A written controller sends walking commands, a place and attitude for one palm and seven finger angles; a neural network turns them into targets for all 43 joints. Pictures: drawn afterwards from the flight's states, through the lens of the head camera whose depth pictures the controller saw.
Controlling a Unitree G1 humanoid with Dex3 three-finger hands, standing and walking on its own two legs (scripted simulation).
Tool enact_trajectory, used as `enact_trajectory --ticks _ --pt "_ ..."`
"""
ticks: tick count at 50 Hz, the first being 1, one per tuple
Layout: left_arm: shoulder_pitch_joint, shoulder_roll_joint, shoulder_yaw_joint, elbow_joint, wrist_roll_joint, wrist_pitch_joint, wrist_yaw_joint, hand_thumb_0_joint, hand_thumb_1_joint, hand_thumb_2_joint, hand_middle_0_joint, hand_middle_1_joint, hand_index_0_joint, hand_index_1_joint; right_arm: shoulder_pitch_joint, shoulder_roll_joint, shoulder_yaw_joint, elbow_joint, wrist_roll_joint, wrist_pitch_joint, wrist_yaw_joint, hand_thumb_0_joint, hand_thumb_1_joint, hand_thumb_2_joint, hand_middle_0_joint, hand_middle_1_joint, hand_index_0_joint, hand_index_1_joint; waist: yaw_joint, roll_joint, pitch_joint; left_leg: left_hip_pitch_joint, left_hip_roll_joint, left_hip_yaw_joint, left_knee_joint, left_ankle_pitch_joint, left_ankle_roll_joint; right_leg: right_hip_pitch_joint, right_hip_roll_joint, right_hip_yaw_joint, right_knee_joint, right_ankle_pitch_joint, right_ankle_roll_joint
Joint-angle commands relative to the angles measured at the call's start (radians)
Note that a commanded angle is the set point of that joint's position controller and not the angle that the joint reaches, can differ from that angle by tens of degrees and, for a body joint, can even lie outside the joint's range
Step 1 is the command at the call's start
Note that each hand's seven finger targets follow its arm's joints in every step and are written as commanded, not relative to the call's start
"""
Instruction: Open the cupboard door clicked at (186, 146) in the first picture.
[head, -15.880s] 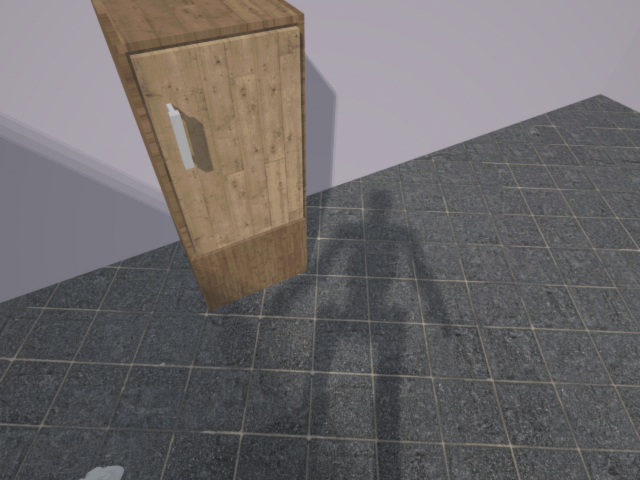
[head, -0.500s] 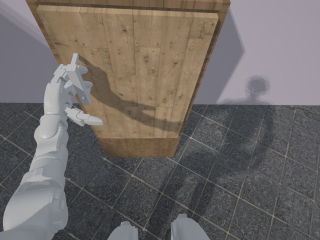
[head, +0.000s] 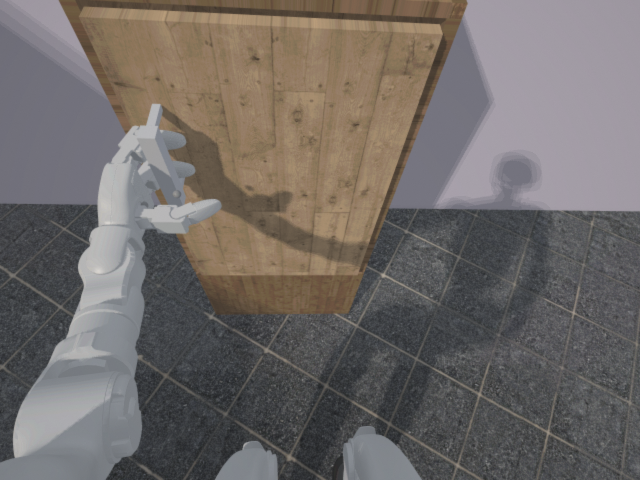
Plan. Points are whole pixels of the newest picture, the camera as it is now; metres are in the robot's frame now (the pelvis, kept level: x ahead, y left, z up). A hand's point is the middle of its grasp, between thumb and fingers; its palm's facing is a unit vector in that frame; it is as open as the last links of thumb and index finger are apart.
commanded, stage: close the thumb around the handle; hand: left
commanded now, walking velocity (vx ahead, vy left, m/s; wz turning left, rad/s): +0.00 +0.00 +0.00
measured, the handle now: (167, 159) +0.51 +0.19 +0.05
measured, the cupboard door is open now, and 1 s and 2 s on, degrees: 0 24 43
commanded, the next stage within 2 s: pull the door open along its arc in 0.36 s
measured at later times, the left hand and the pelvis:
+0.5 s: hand (178, 194) +0.46 +0.16 +0.06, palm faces +0.01 -1.00 -0.01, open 5.7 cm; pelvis +0.00 +0.00 +0.00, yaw +0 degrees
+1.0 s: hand (207, 281) +0.33 +0.12 +0.06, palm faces +0.21 -0.97 +0.12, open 6.1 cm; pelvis +0.03 +0.00 +0.02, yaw -1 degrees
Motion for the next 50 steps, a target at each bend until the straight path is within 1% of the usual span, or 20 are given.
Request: enact_trajectory --ticks 1,4,6,8,11,14,16,19,20,24,31,35,37,41,42,43,44,46,48,50 --pt "-0.367 0.190 0.022 -0.214 -0.008 -0.065 0.008 0.000 0.508 0.732 -0.372 -1.308 -0.372 -1.308 0.107 -0.164 -0.069 -0.071 0.000 -0.016 -0.012 0.000 -0.900 -0.900 0.200 0.300 0.200 0.300 -0.005 0.056 -0.415 0.281 0.014 -0.111 -0.138 0.484 -0.056 0.218 0.019 0.044 -0.079 0.309 -0.006" --pt "-0.397 0.156 -0.008 -0.206 0.002 -0.067 0.016 0.000 0.676 0.804 -0.384 -1.326 -0.384 -1.326 0.105 -0.158 -0.068 -0.065 0.000 -0.017 -0.010 0.000 -0.900 -0.900 0.200 0.300 0.200 0.300 -0.015 0.058 -0.400 0.283 0.014 -0.113 -0.142 0.455 -0.059 0.196 0.018 0.041 -0.081 0.284 -0.005" --pt "-0.379 0.188 0.022 -0.215 0.002 -0.074 0.022 0.000 0.788 0.852 -0.392 -1.338 -0.392 -1.338 0.109 -0.165 -0.071 -0.069 -0.002 -0.019 -0.011 0.000 -0.900 -0.900 0.200 0.300 0.200 0.300 -0.004 0.051 -0.413 0.284 0.013 -0.114 -0.141 0.465 -0.057 0.211 0.019 0.042 -0.079 0.293 -0.008" --pt "-0.378 0.169 0.005 -0.230 0.004 -0.077 0.018 0.000 0.900 0.900 -0.400 -1.350 -0.400 -1.350 0.108 -0.160 -0.070 -0.068 -0.002 -0.016 -0.009 0.000 -0.900 -0.900 0.200 0.300 0.200 0.300 -0.003 0.066 -0.437 0.304 0.014 -0.114 -0.139 0.502 -0.061 0.215 0.018 0.043 -0.078 0.312 -0.006" --pt "-0.387 0.165 -0.001 -0.218 -0.001 -0.075 0.013 0.000 0.900 0.900 -0.400 -1.350 -0.400 -1.350 0.106 -0.160 -0.069 -0.066 0.000 -0.016 -0.010 0.000 -0.900 -0.900 0.200 0.300 0.200 0.300 -0.013 0.051 -0.402 0.282 0.012 -0.108 -0.141 0.473 -0.055 0.218 0.020 0.044 -0.085 0.307 -0.007" --pt "-0.373 0.176 0.011 -0.201 -0.001 -0.073 0.010 0.000 0.900 0.900 -0.400 -1.350 -0.400 -1.350 0.100 -0.159 -0.067 -0.067 0.001 -0.016 -0.012 0.000 -0.900 -0.900 0.200 0.300 0.200 0.300 -0.005 0.049 -0.403 0.261 0.008 -0.101 -0.143 0.437 -0.053 0.230 0.017 0.050 -0.087 0.297 -0.005" --pt "-0.410 0.170 -0.002 -0.193 0.003 -0.076 0.009 0.000 0.900 0.900 -0.400 -1.350 -0.400 -1.350 0.102 -0.160 -0.066 -0.064 0.000 -0.017 -0.014 0.000 -0.900 -0.900 0.200 0.300 0.200 0.300 -0.019 0.043 -0.384 0.252 0.009 -0.108 -0.140 0.417 -0.050 0.210 0.018 0.048 -0.084 0.281 -0.006" --pt "-0.403 0.174 0.004 -0.206 0.007 -0.082 0.014 0.000 0.900 0.900 -0.400 -1.350 -0.400 -1.350 0.107 -0.162 -0.071 -0.061 -0.002 -0.017 -0.013 0.000 -0.900 -0.900 0.200 0.300 0.200 0.300 -0.009 0.062 -0.419 0.295 0.012 -0.116 -0.139 0.463 -0.058 0.200 0.017 0.044 -0.079 0.291 -0.007" --pt "-0.410 0.139 -0.025 -0.217 0.002 -0.082 0.012 0.000 0.900 0.900 -0.400 -1.350 -0.400 -1.350 0.100 -0.157 -0.069 -0.063 -0.001 -0.019 -0.011 0.000 -0.900 -0.900 0.200 0.300 0.200 0.300 -0.019 0.065 -0.425 0.300 0.010 -0.109 -0.136 0.461 -0.055 0.203 0.017 0.048 -0.085 0.297 -0.004" --pt "-0.392 0.192 0.013 -0.190 0.005 -0.075 0.011 0.000 0.900 0.900 -0.400 -1.350 -0.400 -1.350 0.100 -0.163 -0.067 -0.061 0.001 -0.013 -0.014 0.000 -0.900 -0.900 0.200 0.300 0.200 0.300 -0.013 0.043 -0.394 0.248 0.006 -0.101 -0.137 0.423 -0.050 0.226 0.016 0.054 -0.087 0.296 -0.005" --pt "-0.137 0.155 0.010 -0.269 -0.029 -0.041 -0.018 0.000 0.900 0.900 -0.400 -1.350 -0.400 -1.350 0.078 -0.155 -0.067 -0.122 0.012 -0.009 -0.007 0.000 -0.900 -0.900 0.200 0.300 0.200 0.300 0.040 0.011 -0.410 0.218 -0.002 -0.077 -0.164 0.448 -0.042 0.342 0.016 0.058 -0.101 0.357 -0.008" --pt "0.056 0.091 -0.029 -0.429 -0.056 -0.018 -0.020 0.000 0.900 0.900 -0.400 -1.350 -0.400 -1.350 0.049 -0.141 -0.072 -0.165 0.024 -0.013 0.001 0.000 -0.900 -0.900 0.200 0.300 0.200 0.300 0.067 0.003 -0.414 0.236 0.002 -0.058 -0.188 0.488 -0.042 0.400 0.013 0.057 -0.120 0.404 -0.005" --pt "0.184 0.059 -0.048 -0.529 -0.068 -0.010 -0.016 0.000 0.900 0.900 -0.400 -1.350 -0.400 -1.350 0.037 -0.136 -0.074 -0.185 0.027 -0.021 0.008 0.000 -0.900 -0.900 0.200 0.300 0.200 0.300 0.087 0.031 -0.417 0.265 0.004 -0.055 -0.196 0.551 -0.045 0.417 0.014 0.053 -0.120 0.436 -0.006" --pt "0.464 -0.033 -0.122 -0.724 -0.084 0.011 0.009 0.000 0.900 0.900 -0.400 -1.350 -0.400 -1.350 -0.006 -0.125 -0.079 -0.228 0.033 -0.043 0.018 0.000 -0.900 -0.900 0.200 0.300 0.200 0.300 0.098 -0.009 -0.346 0.285 0.011 -0.059 -0.215 0.592 -0.048 0.420 0.012 0.034 -0.132 0.447 -0.003" --pt "0.492 -0.077 -0.002 -0.827 -0.152 0.014 0.156 0.000 0.900 0.900 -0.400 -1.350 -0.400 -1.350 -0.052 -0.096 -0.080 -0.238 0.027 -0.053 0.017 0.000 -0.900 -0.900 0.200 0.300 0.200 0.300 0.181 -0.009 -0.350 0.274 0.012 -0.052 -0.230 0.607 -0.067 0.429 0.013 0.013 -0.131 0.435 -0.005" --pt "0.581 -0.174 -0.112 -0.856 -0.116 0.027 0.229 0.000 0.900 0.900 -0.400 -1.350 -0.400 -1.350 -0.061 -0.089 -0.074 -0.241 0.018 -0.064 0.025 0.000 -0.900 -0.900 0.200 0.300 0.200 0.300 0.150 0.036 -0.324 0.308 0.014 -0.054 -0.227 0.623 -0.079 0.398 0.012 0.007 -0.126 0.422 -0.002" --pt "0.614 -0.198 -0.132 -0.910 -0.093 0.030 0.294 0.000 0.900 0.900 -0.400 -1.350 -0.400 -1.350 -0.065 -0.085 -0.074 -0.235 0.010 -0.072 0.033 0.000 -0.900 -0.900 0.200 0.300 0.200 0.300 0.143 0.015 -0.314 0.314 0.019 -0.061 -0.218 0.641 -0.088 0.382 0.009 -0.002 -0.119 0.424 -0.003" --pt "0.771 -0.191 -0.128 -0.964 -0.035 0.032 0.411 0.000 0.900 0.900 -0.400 -1.350 -0.400 -1.350 -0.075 -0.086 -0.078 -0.243 -0.008 -0.075 0.039 0.000 -0.900 -0.900 0.200 0.300 0.200 0.300 0.159 -0.082 -0.305 0.284 0.020 -0.067 -0.207 0.635 -0.087 0.415 0.012 -0.004 -0.101 0.449 -0.009" --pt "0.832 -0.238 -0.183 -1.071 0.031 0.030 0.506 0.000 0.900 0.900 -0.400 -1.350 -0.400 -1.350 -0.105 -0.064 -0.074 -0.257 -0.021 -0.071 0.046 0.000 -0.900 -0.900 0.200 0.300 0.200 0.300 0.170 -0.016 -0.316 0.280 0.011 -0.058 -0.202 0.618 -0.091 0.430 0.002 0.007 -0.087 0.463 -0.014" --pt "0.928 -0.273 -0.228 -1.117 0.092 0.044 0.596 0.000 0.900 0.900 -0.400 -1.350 -0.400 -1.350 -0.125 -0.048 -0.069 -0.265 -0.029 -0.063 0.047 0.000 -0.900 -0.900 0.200 0.300 0.200 0.300 0.170 -0.034 -0.294 0.267 0.005 -0.057 -0.197 0.574 -0.088 0.434 0.002 0.010 -0.085 0.459 -0.017"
